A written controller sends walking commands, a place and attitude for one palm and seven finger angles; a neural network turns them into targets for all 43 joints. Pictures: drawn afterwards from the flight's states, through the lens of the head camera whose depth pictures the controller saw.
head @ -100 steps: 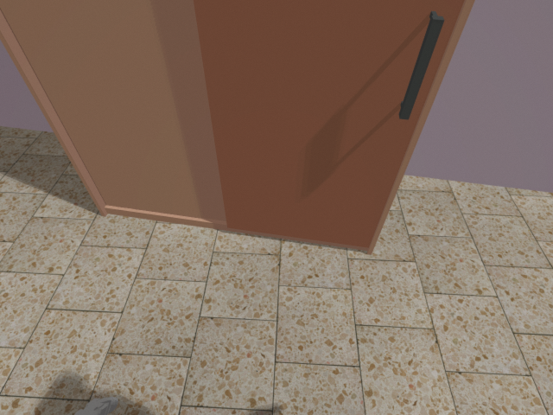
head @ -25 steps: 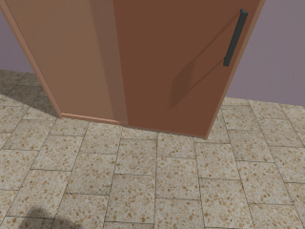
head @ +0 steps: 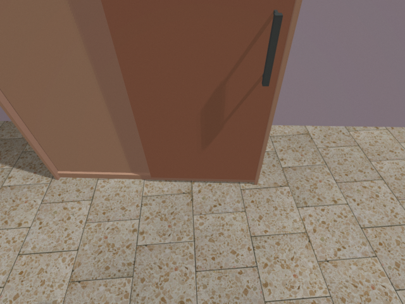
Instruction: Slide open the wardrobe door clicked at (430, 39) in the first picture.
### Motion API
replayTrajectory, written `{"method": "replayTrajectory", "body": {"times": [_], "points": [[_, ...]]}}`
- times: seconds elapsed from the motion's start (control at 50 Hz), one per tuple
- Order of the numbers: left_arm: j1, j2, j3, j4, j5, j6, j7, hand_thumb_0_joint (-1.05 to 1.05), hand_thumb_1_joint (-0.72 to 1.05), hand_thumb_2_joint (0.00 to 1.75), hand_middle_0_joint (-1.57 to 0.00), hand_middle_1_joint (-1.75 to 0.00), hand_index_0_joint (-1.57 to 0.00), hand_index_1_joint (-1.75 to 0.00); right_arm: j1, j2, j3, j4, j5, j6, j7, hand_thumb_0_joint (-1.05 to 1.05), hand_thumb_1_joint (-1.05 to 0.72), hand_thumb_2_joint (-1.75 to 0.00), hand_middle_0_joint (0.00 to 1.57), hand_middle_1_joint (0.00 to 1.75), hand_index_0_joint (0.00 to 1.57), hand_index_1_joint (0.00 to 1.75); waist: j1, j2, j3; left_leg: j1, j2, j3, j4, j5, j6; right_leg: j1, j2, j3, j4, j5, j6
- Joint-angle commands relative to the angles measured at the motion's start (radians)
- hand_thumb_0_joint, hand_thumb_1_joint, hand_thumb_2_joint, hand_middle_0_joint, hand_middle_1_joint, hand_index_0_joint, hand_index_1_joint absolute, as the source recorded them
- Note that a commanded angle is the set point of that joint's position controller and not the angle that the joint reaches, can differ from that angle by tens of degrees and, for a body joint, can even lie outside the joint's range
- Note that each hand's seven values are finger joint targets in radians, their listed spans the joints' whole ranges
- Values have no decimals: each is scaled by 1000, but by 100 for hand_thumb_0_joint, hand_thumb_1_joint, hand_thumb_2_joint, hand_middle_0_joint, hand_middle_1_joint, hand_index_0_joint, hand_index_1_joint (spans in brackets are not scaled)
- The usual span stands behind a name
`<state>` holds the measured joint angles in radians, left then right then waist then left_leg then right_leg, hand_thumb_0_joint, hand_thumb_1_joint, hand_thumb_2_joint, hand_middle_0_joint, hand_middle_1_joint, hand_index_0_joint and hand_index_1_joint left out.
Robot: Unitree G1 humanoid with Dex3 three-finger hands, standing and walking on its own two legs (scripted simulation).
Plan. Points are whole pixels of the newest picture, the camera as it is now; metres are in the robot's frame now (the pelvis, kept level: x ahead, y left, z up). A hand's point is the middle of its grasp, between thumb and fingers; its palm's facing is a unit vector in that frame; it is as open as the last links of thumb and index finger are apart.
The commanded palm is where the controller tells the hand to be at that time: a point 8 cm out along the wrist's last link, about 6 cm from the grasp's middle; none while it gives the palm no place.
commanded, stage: take the last steps up to it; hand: right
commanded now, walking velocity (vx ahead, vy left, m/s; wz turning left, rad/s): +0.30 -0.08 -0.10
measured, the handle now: (270, 50) +0.91 -0.19 +0.09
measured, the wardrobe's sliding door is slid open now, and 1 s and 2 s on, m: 0.00 0.00 0.00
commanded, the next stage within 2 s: come to a stop and stand still in 0.98 s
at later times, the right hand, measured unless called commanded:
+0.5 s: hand (300, 279) +0.23 -0.22 -0.17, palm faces -0.01 +0.99 -0.17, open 7.3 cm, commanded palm none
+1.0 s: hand (309, 254) +0.31 -0.26 -0.20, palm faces +0.10 +0.98 -0.15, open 7.3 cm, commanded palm none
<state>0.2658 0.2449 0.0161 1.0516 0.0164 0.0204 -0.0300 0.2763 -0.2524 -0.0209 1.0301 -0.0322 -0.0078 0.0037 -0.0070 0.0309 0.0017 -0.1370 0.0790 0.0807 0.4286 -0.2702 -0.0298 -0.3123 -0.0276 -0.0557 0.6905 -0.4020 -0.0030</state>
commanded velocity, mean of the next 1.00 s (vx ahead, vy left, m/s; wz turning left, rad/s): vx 0.27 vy -0.03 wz -0.01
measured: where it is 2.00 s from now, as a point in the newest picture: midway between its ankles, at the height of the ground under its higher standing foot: (235, 275)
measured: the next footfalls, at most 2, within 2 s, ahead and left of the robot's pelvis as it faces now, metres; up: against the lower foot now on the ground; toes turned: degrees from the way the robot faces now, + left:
left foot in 0.56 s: +0.32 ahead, +0.08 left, +0.00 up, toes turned +6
right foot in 0.94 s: +0.44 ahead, -0.18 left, +0.00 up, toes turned -11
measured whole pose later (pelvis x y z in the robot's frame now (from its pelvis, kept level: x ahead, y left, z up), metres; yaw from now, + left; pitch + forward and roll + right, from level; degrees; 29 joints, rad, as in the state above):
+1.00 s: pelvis +0.35 -0.08 -0.01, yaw -2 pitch -1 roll +2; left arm 0.19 0.16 0.04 0.98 0.03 -0.07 -0.01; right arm 0.36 -0.20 -0.06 1.09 -0.03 -0.01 0.00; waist -0.02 0.04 0.03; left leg -0.27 0.06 0.08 0.88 -0.49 0.01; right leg -0.37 -0.07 -0.14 0.63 -0.25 -0.05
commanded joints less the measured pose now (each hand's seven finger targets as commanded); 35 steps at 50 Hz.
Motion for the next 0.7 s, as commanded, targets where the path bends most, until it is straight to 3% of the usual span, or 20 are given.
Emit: {"method": "replayTrajectory", "body": {"times": [0.0, 0.02, 0.04, 0.06, 0.08, 0.1, 0.16, 0.2, 0.3, 0.44, 0.48, 0.5, 0.52, 0.54, 0.56, 0.58, 0.6, 0.62, 0.64, 0.68], "points": [[167, 90, 35, -31, -2, -39, 13, 0, 90, 90, -20, -30, -20, -30, -12, -161, -54, -58, 6, -6, -11, 0, -90, -90, 20, 30, 20, 30, 73, -30, 51, -290, 129, -46, 15, -260, 88, 281, -1, -33, -239, 54, 6], [252, 163, 57, -9, 10, -45, 22, 0, 90, 90, -20, -30, -20, -30, -7, -85, -40, -82, 12, 3, -4, 0, -90, -90, 20, 30, 20, 30, 98, -282, 66, -446, 7, 54, 301, -302, 31, 323, -188, 280, -392, -165, -63], [331, 219, 69, -3, 14, -50, 35, 0, 90, 90, -20, -30, -20, -30, -61, -31, -25, -132, 11, -3, -2, 0, -90, -90, 20, 30, 20, 30, 115, -354, 107, -563, -62, 54, 532, -368, 18, 282, -341, 530, -557, -251, -161], [305, 190, 59, 4, 10, -50, 39, 0, 90, 90, -20, -30, -20, -30, -96, -40, -29, -130, 4, -7, -6, 0, -90, -90, 20, 30, 20, 30, 101, -242, 116, -575, -12, -43, 666, -301, 49, 222, -357, 569, -580, -299, -197], [252, 151, 51, -9, 6, -56, 43, 0, 90, 90, -20, -30, -20, -30, -92, -43, -32, -119, 2, -14, -2, 0, -90, -90, 20, 30, 20, 30, 75, -173, 120, -593, 18, -64, 734, -222, 54, 190, -342, 546, -570, -274, -205], [210, 111, 39, -19, 5, -67, 46, 0, 90, 90, -20, -30, -20, -30, -65, -40, -36, -93, 1, -18, 6, 0, -90, -90, 20, 30, 20, 30, 56, -117, 119, -578, 43, -73, 746, -145, 48, 178, -306, 461, -565, -192, -198], [197, 52, 27, 2, -2, -95, 55, 0, 90, 90, -20, -30, -20, -30, 13, 3, -31, -45, 1, -15, 11, 0, -90, -90, 20, 30, 20, 30, 23, -110, 83, -512, 52, -46, 684, -27, 20, 198, -223, 259, -538, 125, -177], [219, 38, 28, 23, -6, -102, 59, 0, 90, 90, -20, -30, -20, -30, 8, 16, -31, -45, 3, -11, 11, 0, -90, -90, 20, 30, 20, 30, 18, -95, 79, -514, 54, -39, 625, -5, 10, 226, -223, 219, -533, 234, -195], [277, -1, 30, 68, -4, -107, 66, 0, 90, 90, -20, -30, -20, -30, -87, 41, -37, -74, 4, -9, 10, 0, -90, -90, 20, 30, 20, 30, 41, -88, 132, -538, 53, -24, 462, 50, -1, 273, -230, 179, -544, 309, -211], [323, -7, 35, 110, 10, -102, 70, 0, 90, 90, -20, -30, -20, -30, -207, 67, -40, -113, 8, -26, 11, 0, -90, -90, 20, 30, 20, 30, 68, -117, 171, -419, -5, 27, 256, 26, 39, 297, -229, 122, -446, 559, -179], [286, 8, 40, 108, 9, -99, 70, 0, 90, 90, -20, -30, -20, -30, -119, 50, -49, -94, 8, -33, 9, 0, -90, -90, 20, 30, 20, 30, 14, -83, 132, -264, -43, 50, 180, 22, 60, 272, -220, 91, -337, 705, -161], [273, 20, 41, 104, 4, -98, 69, 0, 90, 90, -20, -30, -20, -30, -2, 35, -55, -59, 4, -41, 6, 0, -90, -90, 20, 30, 20, 30, -37, -66, 64, -108, -71, 69, 107, 70, 68, 257, -186, 56, -199, 773, -131], [261, 9, 42, 94, -6, -101, 64, 0, 90, 90, -20, -30, -20, -30, 139, -14, -70, -16, -2, -53, 0, 0, -90, -90, 20, 30, 20, 30, -95, -23, -18, 132, -16, -5, 83, 119, 102, 129, -141, 23, 8, 719, -92], [280, -35, 36, 62, -17, -110, 53, 0, 90, 90, -20, -30, -20, -30, 294, -115, -96, 18, -6, -68, -15, 0, -90, -90, 20, 30, 20, 30, -133, 185, -159, 384, 258, -383, 5, 177, 207, -119, -12, -52, 333, 338, -42], [237, -35, 37, 29, -15, -106, 52, 0, 90, 90, -20, -30, -20, -30, 335, -166, -99, 34, 15, -61, -17, 0, -90, -90, 20, 30, 20, 30, -118, 175, -155, 379, 407, -611, -117, 235, 298, -262, 49, -12, 580, -157, -31], [181, -35, 46, 18, -10, -94, 49, 0, 90, 90, -20, -30, -20, -30, 239, -139, -100, 12, 18, -56, -22, 0, -90, -90, 20, 30, 20, 30, -100, 119, -98, 259, 393, -586, -159, 32, 294, -292, -14, 63, 657, -108, -42], [114, -42, 47, 1, -3, -87, 42, 0, 90, 90, -20, -30, -20, -30, 147, -92, -85, -15, 15, -53, -24, 0, -90, -90, 20, 30, 20, 30, -77, 74, 18, 95, 352, -505, -197, -100, 265, -321, -64, 73, 657, -27, -39], [89, -51, 44, -2, 6, -75, 36, 0, 90, 90, -20, -30, -20, -30, 85, -35, -66, -27, 11, -55, -27, 0, -90, -90, 20, 30, 20, 30, -42, 31, 86, -44, 307, -394, -223, -116, 231, -290, -96, 77, 610, 34, -31], [109, -72, 43, 5, 10, -61, 32, 0, 90, 90, -20, -30, -20, -30, 54, 0, -53, -34, 7, -58, -28, 0, -90, -90, 20, 30, 20, 30, -7, 43, 100, -132, 264, -292, -243, -77, 198, -243, -106, 64, 552, 70, -19], [151, -90, 43, 15, 12, -44, 26, 0, 90, 90, -20, -30, -20, -30, 40, 11, -46, -32, 1, -66, -28, 0, -90, -90, 20, 30, 20, 30, 32, 59, 82, -200, 216, -174, -251, 2, 177, -170, -108, 24, 429, 90, 4]]}}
